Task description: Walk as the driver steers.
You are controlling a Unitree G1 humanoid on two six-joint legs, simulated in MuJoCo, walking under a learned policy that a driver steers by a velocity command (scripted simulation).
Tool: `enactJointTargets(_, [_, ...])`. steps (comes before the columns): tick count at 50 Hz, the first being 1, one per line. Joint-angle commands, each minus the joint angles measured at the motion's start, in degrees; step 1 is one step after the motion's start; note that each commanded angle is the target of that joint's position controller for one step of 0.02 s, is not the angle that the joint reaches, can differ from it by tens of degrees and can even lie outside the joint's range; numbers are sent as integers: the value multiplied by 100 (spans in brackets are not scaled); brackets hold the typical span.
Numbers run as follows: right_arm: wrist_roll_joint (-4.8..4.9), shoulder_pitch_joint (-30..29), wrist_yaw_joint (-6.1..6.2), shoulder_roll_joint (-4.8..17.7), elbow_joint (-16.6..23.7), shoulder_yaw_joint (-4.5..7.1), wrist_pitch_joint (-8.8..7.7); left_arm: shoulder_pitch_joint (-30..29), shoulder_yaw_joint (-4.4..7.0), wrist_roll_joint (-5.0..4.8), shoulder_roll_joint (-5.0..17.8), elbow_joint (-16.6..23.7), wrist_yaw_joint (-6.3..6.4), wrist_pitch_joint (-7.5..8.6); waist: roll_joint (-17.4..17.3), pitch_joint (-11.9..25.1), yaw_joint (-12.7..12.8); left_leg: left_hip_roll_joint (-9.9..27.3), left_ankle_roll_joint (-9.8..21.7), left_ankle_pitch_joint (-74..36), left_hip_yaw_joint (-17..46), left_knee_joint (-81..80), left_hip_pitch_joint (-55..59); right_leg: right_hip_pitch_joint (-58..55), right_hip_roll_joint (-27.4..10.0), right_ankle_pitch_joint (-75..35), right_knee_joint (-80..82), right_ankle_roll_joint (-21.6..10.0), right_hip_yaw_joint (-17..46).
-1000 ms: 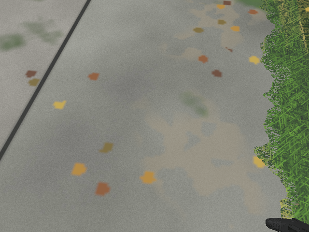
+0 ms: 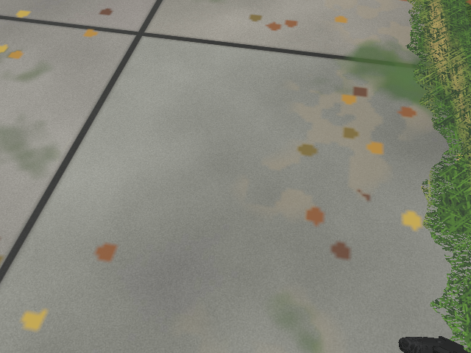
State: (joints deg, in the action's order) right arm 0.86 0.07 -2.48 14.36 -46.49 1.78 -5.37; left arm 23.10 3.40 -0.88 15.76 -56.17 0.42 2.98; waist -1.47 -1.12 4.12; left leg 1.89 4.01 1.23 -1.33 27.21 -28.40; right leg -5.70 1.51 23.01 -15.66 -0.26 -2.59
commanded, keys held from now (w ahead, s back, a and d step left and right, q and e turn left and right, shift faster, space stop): w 0.08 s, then w+e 0.78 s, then w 0.14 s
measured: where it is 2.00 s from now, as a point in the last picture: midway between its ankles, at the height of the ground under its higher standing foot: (333, 232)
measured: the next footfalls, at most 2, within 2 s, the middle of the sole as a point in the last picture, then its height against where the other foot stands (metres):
right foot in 0.56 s outside the picture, level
left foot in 1.04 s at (281, 247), level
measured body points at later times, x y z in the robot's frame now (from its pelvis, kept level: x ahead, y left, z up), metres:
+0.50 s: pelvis +0.27 +0.00 +0.00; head +0.30 -0.02 +0.45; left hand +0.50 +0.20 -0.10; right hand +0.24 -0.28 -0.14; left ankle +0.14 +0.11 -0.73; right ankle +0.42 -0.15 -0.70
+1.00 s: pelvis +0.56 -0.08 +0.01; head +0.58 -0.11 +0.46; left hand +0.72 +0.17 -0.10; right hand +0.66 -0.40 -0.08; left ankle +0.77 -0.03 -0.70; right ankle +0.42 -0.13 -0.73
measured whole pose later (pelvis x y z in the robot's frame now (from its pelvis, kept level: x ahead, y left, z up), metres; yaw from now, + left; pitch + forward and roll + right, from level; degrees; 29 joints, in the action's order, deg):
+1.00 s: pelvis +0.56 -0.08 +0.01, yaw -26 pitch +2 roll -1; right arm 0.1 0.9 -1.4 15.9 -44.2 2.6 -6.5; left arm 20.6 4.6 -1.0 16.1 -45.0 0.9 2.9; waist -2.6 -0.8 4.4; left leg 1.4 -1.2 -2.6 3.3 28.0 -31.3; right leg 3.1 5.8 20.3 -21.9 -3.4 9.5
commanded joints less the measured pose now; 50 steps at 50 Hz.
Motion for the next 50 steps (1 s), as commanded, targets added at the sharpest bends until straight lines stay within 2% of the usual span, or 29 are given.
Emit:
enactJointTargets(1, [-77,2222,102,1473,-298,514,-36,-151,61,128,704,446,61,-9,-54,1601,-1282,867,648,11,1055,200,3447,1555,-891,-3541,-3305,-468,87])
enactJointTargets(2, [-54,2479,76,1744,-442,572,3,574,-149,109,-77,442,-22,122,-1566,2240,-848,2019,1553,1323,3771,-455,5237,3873,216,567,-5172,-114,258])
enactJointTargets(3, [11,2352,72,1170,-383,406,-5,154,-18,-31,554,404,-44,258,-941,1973,-1089,1908,1359,1996,4056,-906,5068,4534,-13,1082,-5820,-214,1011])
enactJointTargets(4, [0,1882,94,989,-303,343,-25,-373,68,-183,830,588,-66,352,-721,1148,-1011,1753,1116,1763,3217,-1044,4336,4893,-292,588,-5878,-304,918])
enactJointTargets(5, [-43,1445,105,871,-211,308,-40,-611,64,-196,800,620,-30,374,-235,718,-833,1592,983,1175,2541,-1200,3523,4701,-599,45,-5647,-297,776])
enactJointTargets(6, [-97,1183,101,694,-183,264,-61,-719,100,-116,742,618,1,339,-71,372,-690,1429,914,753,2050,-1412,2853,4501,-771,-305,-5341,-260,745])
enactJointTargets(7, [-167,1077,100,624,-207,242,-101,-576,113,-95,646,591,8,262,-293,336,-509,1341,870,470,1717,-1571,2419,4095,-926,-519,-5174,-237,826])
enactJointTargets(9, [-164,1064,93,596,-305,250,-151,-431,91,-101,392,548,9,108,-295,217,-378,1253,877,252,1212,-1875,2007,3873,-1004,-654,-4902,-163,853])
enactJointTargets(12, [-185,1183,178,761,-437,303,-187,-788,112,-67,363,720,29,-1,-181,-57,-397,1206,836,-179,582,-2107,1940,4348,-989,-1369,-4324,-55,967])
enactJointTargets(17, [-152,1289,296,879,-509,307,-144,-1562,58,-15,208,1011,-107,69,-103,-220,-627,964,556,-515,-386,-2229,2091,4210,-817,-2850,-2685,-60,517])
enactJointTargets(20, [-94,1658,331,975,-656,335,-54,-2104,2,-14,133,1296,-205,68,1,-382,-846,1169,531,-736,-581,-2092,2733,4435,-756,-2854,-2166,-145,314])
enactJointTargets(22, [-53,1807,342,1019,-722,360,57,-2335,0,-23,156,1499,-282,59,-8,-437,-878,1345,482,-1153,-666,-1815,3287,4674,-694,-2465,-1983,-245,194])
enactJointTargets(23, [-35,1808,351,1056,-724,376,113,-2376,13,-30,187,1588,-327,53,-50,-425,-834,1419,435,-1558,-722,-1620,3491,4671,-634,-2198,-1928,-316,107])
enactJointTargets(25, [-15,1653,396,1208,-644,426,208,-2169,95,-33,353,1681,-390,28,-253,-161,-592,1457,304,-3327,-892,-942,3685,4126,-330,-1615,-1925,-515,-215])
enactJointTargets(26, [-14,1580,428,1280,-599,450,259,-1789,180,-33,496,1644,-400,6,-370,110,-349,1434,237,-4194,-966,-306,3672,3576,-116,-1339,-1973,-641,-371])
enactJointTargets(27, [-10,1474,455,1299,-546,451,311,-1035,321,-52,726,1483,-382,-6,-333,506,83,1284,109,-4484,-1084,717,3405,2571,126,-1442,-1743,-817,-451])
enactJointTargets(28, [-34,1453,477,1248,-453,414,298,-58,525,-57,1126,1258,-285,-39,-5,1017,543,1051,-120,-3421,-1115,2225,2314,884,-30,-1625,-1458,-1095,136])
enactJointTargets(29, [-223,1988,361,431,-173,157,143,191,671,-90,1783,1205,-197,-54,1452,1575,79,41,-496,1212,-949,4416,-367,-1355,-1537,-1027,-1262,-2096,3042])
enactJointTargets(30, [-93,1724,253,581,-109,131,-133,283,542,-36,1503,1359,-205,9,1144,2314,189,-487,-440,3311,394,5273,-1344,-1991,-2148,-495,-284,-2530,5099])
enactJointTargets(31, [144,1046,175,945,67,244,-293,104,428,25,1134,1355,-210,60,790,1622,346,-121,-273,2850,696,5343,-1898,-1578,-1947,-699,-123,-2137,4261])
enactJointTargets(32, [157,874,174,914,130,226,-369,-272,380,7,969,1408,-205,100,424,1025,135,146,-181,2306,637,4879,-1836,-708,-1715,-1126,-99,-1906,3454])
enactJointTargets(33, [12,842,225,883,46,256,-359,-689,312,5,768,1505,-208,100,5,587,-122,352,-202,1971,573,4355,-1478,182,-1447,-1677,11,-1696,2813])
enactJointTargets(34, [-49,982,250,930,44,303,-295,-936,277,63,699,1608,-187,113,255,451,-360,484,-280,1771,610,4013,-1007,852,-1342,-2255,117,-1702,2532])
enactJointTargets(35, [-81,1083,251,936,41,325,-207,-1055,259,76,656,1673,-173,114,311,392,-481,533,-376,1704,620,3811,-709,1235,-1217,-2482,237,-1692,2370])
enactJointTargets(37, [-146,1082,270,773,78,316,-92,-1009,286,40,773,1683,-110,130,315,329,-558,490,-575,1429,482,3287,-535,1685,-1033,-2837,341,-1671,1980])
enactJointTargets(40, [-183,419,295,612,331,261,-47,-703,342,2,961,1633,3,118,369,142,-363,306,-783,414,405,2002,-615,1935,-805,-2833,364,-1505,1670])
enactJointTargets(43, [-118,-151,242,497,524,201,-87,-482,353,-22,968,1576,44,71,585,85,-115,23,-776,-554,375,772,-217,2061,-622,-2135,294,-1244,1602])
enactJointTargets(47, [-60,-402,125,659,651,211,-179,-142,306,-34,809,1365,57,57,690,60,32,5,-607,-779,487,181,-113,1452,-946,-1820,-27,-1153,1929])
enactJointTargets(50, [-73,-187,75,842,646,266,-260,-114,317,12,842,1301,85,7,854,34,-128,-24,-338,-31,424,6,54,915,-1217,-2380,-466,-1064,2230])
